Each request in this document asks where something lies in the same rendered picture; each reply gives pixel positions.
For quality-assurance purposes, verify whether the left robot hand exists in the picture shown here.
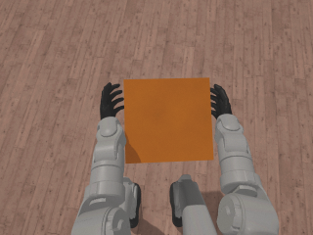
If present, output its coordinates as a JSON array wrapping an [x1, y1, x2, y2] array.
[[100, 82, 124, 119]]

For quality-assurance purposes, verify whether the robot right forearm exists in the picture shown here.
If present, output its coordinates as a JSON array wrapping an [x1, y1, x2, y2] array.
[[214, 114, 280, 232]]

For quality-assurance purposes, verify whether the robot right foot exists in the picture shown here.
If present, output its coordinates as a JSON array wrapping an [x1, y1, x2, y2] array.
[[169, 182, 183, 227]]

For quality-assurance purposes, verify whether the right robot upper arm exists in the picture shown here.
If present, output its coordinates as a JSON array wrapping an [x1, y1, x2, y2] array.
[[216, 193, 279, 235]]

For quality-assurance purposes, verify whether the robot right shin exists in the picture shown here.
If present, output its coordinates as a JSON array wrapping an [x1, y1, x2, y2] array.
[[174, 174, 199, 217]]

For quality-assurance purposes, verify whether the right robot hand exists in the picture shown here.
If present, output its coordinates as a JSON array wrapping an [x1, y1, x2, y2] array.
[[210, 84, 232, 119]]

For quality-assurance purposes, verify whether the robot left forearm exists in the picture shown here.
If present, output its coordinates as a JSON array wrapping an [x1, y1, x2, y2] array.
[[70, 117, 127, 234]]

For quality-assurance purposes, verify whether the carton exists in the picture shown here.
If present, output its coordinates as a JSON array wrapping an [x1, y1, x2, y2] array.
[[123, 77, 214, 164]]

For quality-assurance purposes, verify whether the left robot upper arm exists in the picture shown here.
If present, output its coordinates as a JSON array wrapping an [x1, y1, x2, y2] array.
[[71, 206, 131, 235]]

